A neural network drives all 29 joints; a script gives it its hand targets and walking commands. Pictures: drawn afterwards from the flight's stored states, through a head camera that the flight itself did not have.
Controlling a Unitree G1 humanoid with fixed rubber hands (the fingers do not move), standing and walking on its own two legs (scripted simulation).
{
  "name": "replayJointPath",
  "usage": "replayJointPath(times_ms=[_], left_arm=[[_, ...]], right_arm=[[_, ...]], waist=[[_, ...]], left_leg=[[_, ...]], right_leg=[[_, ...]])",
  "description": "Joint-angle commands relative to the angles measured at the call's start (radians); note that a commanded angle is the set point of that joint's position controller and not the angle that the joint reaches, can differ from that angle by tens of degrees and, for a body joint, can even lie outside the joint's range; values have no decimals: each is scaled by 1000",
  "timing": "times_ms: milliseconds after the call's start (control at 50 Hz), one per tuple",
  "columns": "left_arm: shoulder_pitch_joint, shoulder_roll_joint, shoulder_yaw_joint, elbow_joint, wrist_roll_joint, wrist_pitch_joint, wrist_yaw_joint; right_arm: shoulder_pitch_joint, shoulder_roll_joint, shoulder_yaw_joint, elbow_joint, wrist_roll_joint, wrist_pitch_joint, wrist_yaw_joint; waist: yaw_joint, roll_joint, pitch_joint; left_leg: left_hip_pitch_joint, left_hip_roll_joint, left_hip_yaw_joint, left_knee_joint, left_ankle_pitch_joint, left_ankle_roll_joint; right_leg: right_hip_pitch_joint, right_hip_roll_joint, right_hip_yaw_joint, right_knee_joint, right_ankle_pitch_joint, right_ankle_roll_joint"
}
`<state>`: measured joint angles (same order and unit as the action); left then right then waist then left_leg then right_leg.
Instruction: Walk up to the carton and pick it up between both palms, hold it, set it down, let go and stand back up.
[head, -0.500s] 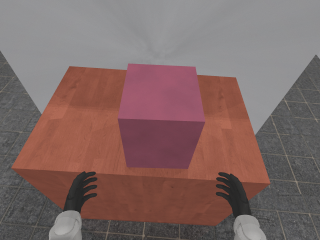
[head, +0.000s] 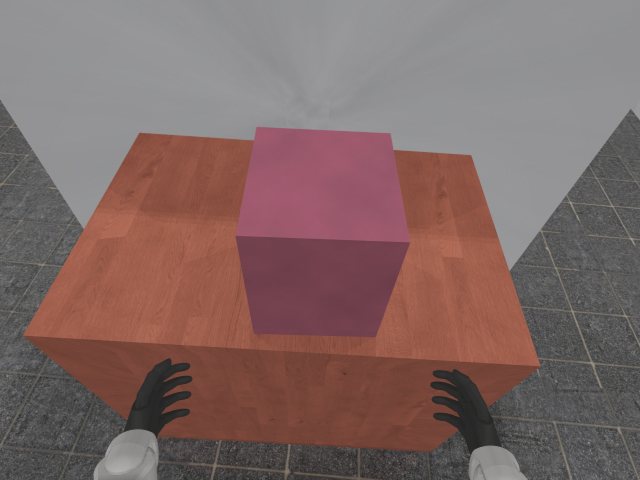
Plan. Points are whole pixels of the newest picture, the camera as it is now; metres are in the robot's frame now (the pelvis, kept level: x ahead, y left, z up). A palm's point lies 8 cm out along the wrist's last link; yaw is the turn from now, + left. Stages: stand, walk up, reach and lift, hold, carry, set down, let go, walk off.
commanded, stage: set down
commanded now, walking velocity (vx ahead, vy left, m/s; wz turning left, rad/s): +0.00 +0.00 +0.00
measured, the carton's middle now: (319, 237) +0.45 +0.01 +0.00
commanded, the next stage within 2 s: let go in 0.50 s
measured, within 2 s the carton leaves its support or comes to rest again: neither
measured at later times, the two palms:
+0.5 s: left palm (138, 443) +0.17 +0.23 -0.08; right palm (477, 456) +0.16 -0.20 -0.08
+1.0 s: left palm (143, 445) +0.17 +0.23 -0.08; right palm (480, 465) +0.15 -0.20 -0.09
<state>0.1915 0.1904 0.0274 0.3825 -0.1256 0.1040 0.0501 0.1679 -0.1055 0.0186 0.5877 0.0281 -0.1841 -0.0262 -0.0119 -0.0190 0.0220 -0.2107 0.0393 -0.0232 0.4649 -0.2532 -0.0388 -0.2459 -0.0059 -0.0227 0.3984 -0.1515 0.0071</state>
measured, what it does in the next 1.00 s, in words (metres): stands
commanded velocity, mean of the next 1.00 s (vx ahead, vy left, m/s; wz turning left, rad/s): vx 0.00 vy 0.00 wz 0.00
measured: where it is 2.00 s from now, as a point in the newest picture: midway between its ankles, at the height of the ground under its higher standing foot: outside the picture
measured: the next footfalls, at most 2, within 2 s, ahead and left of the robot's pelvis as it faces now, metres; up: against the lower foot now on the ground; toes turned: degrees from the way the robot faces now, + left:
none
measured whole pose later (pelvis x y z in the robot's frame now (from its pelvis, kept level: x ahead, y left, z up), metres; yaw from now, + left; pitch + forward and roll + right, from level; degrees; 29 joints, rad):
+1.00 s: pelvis +0.00 +0.00 +0.00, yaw +0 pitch +0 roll -1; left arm 0.19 0.20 0.03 0.46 -0.07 0.15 0.04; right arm 0.17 -0.11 -0.01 0.75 -0.05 -0.20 0.00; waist -0.01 -0.02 0.04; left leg -0.21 0.04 -0.02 0.47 -0.26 -0.04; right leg -0.25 -0.01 -0.02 0.40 -0.16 0.01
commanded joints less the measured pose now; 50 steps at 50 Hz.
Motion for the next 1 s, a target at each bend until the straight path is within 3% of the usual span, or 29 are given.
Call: replayJointPath(times_ms=[0, 20, 80, 120, 140, 180, 200, 220, 240, 260, 280, 300, 320, 360, 400, 440, 480, 540, 620, 640, 660, 700, 800, 820, 840, 880, 940, 960, 980], left_arm=[[-84, 87, -30, -91, 111, -23, -10], [-65, 96, -42, -183, 93, -46, 2], [-75, 94, -34, -64, 102, -18, -15], [-58, 100, -34, -71, 99, -11, -20], [-72, 110, -34, -76, 109, 0, -29], [-104, 129, -6, -104, 111, 2, -17], [-106, 115, -9, -30, 136, 19, -18], [-79, 118, -34, -137, 97, 0, -9], [-103, 115, -29, -55, 110, 14, -18], [-129, 132, -25, -111, 96, 2, -16], [-120, 126, -20, -50, 112, 12, -18], [-114, 131, -23, -104, 87, 0, -13], [-121, 125, -17, -51, 102, 18, -12], [-109, 141, -21, -94, 90, 6, -19], [-103, 130, -12, -18, 110, 18, -19], [-97, 113, -17, -31, 106, 22, -24], [-106, 139, -12, -72, 96, 12, -20], [-107, 110, -16, -60, 125, 28, -10], [-97, 124, -8, -72, 108, 20, -13], [-57, 114, -16, -87, 119, 20, -9], [-64, 111, -14, -49, 123, 22, -11], [-50, 95, -15, -45, 133, 37, -15], [-50, 100, -2, -44, 150, 29, -8], [-61, 104, -4, -73, 150, 25, -3], [-54, 105, 8, -51, 163, 31, -7], [-87, 124, -9, -83, 123, 25, -10], [-62, 118, 5, -40, 145, 24, -13], [-27, 296, 84, 62, 200, -63, -13], [-16, 302, 81, 99, 185, -84, -15]], right_arm=[[-94, -147, -101, -45, -17, -39, 16], [-69, -157, -108, -140, -10, -56, 23], [-85, -145, -105, -61, -37, -45, 16], [-84, -148, -105, -47, -34, -43, 12], [-79, -128, -94, -57, -32, -42, 4], [-107, -133, -103, -44, -27, -42, 12], [-111, -146, -98, 21, -48, -27, 15], [-106, -165, -108, -75, -29, -43, 20], [-126, -149, -105, -18, -57, -35, 12], [-121, -121, -105, -57, -48, -39, 10], [-117, -132, -102, -32, -48, -28, 12], [-111, -133, -110, -55, -48, -43, 13], [-134, -147, -111, 0, -65, -43, 20], [-100, -119, -109, -48, -48, -49, 7], [-93, -129, -96, 31, -56, -43, 13], [-99, -141, -113, 35, -69, -45, 13], [-96, -120, -101, -40, -57, -49, 12], [-108, -152, -111, 61, -60, -44, 27], [-118, -154, -133, 12, -75, -73, 27], [-88, -157, -121, 38, -59, -76, 32], [-99, -174, -132, 45, -66, -75, 33], [-107, -180, -119, 53, -78, -68, 37], [-96, -187, -121, 58, -67, -78, 39], [-95, -183, -131, 54, -67, -77, 38], [-97, -178, -129, 90, -75, -73, 36], [-113, -157, -130, 36, -75, -80, 29], [-101, -176, -119, 38, -64, -91, 37], [37, -395, -126, 125, -91, 10, 14], [37, -342, -110, 134, -76, 47, 10]], waist=[[-2, 77, -115], [11, 97, -169], [-3, 68, -101], [2, 75, -97], [-16, 75, -114], [6, 103, -117], [13, 92, -71], [12, 79, -137], [0, 52, -81], [3, 68, -104], [-7, 86, -112], [-8, 63, -126], [8, 84, -97], [2, 57, -127], [-4, 82, -116], [-3, 72, -98], [3, 83, -139], [-1, 134, -92], [11, 87, -124], [10, 131, -127], [4, 94, -131], [0, 118, -94], [-2, 94, -116], [14, 114, -124], [10, 128, -112], [2, 88, -120], [19, 62, -129], [40, 52, -283], [9, 55, -280]], left_leg=[[104, -46, 113, -145, 127, -20], [114, -37, 103, -146, 164, -19], [89, -45, 108, -147, 110, -22], [80, -48, 116, -145, 124, -19], [94, -57, 124, -142, 120, -16], [79, -54, 118, -138, 94, -17], [63, -53, 121, -157, 72, -17], [81, -37, 113, -152, 89, -13], [56, -50, 124, -157, 68, -12], [56, -59, 129, -157, 63, -10], [38, -52, 130, -152, 65, -5], [41, -43, 121, -152, 74, -9], [48, -43, 125, -156, 47, -11], [55, -55, 128, -143, 72, -5], [67, -54, 131, -138, 104, -14], [56, -50, 125, -149, 79, -19], [48, -51, 132, -143, 90, -10], [60, -42, 127, -149, 109, -24], [67, -46, 125, -137, 142, -22], [77, -45, 124, -133, 155, -25], [86, -43, 120, -124, 188, -30], [85, -40, 126, -139, 170, -35], [63, -43, 126, -137, 173, -27], [44, -40, 137, -146, 142, -20], [55, -51, 138, -140, 161, -30], [60, -53, 140, -130, 144, -16], [75, -53, 137, -130, 153, -13], [14, 53, -7, 22, 327, 38], [11, 45, -7, 14, 229, 49]], right_leg=[[226, 31, -8, -63, -23, -29], [235, 37, -22, -56, 24, -33], [221, 35, -14, -63, -33, -30], [237, 27, -7, -59, -5, -29], [251, 23, -9, -71, -2, -23], [240, 21, -5, -55, -35, -33], [228, 26, -7, -60, -69, -27], [244, 34, -24, -44, -38, -31], [222, 27, -16, -60, -67, -28], [227, 18, -12, -62, -69, -25], [257, 23, -9, -46, -58, -26], [250, 29, -16, -43, -37, -25], [212, 27, -22, -48, -89, -27], [240, 19, -17, -52, -37, -20], [244, 25, -13, -36, -16, -21], [242, 33, -19, -46, -42, -25], [248, 21, -14, -39, -29, -21], [228, 38, -30, -27, -35, -36], [226, 46, -32, -28, 3, -26], [227, 44, -22, -27, 13, -35], [230, 54, -32, -14, 45, -34], [223, 58, -43, -17, 9, -33], [267, 61, -41, -4, 42, -32], [285, 62, -40, -5, 15, -27], [281, 49, -31, -11, 15, -22], [255, 35, -31, -14, 32, -18], [263, 46, -33, -22, 28, -21], [209, -95, 76, 93, 242, -45], [200, -96, 99, 88, 208, -42]])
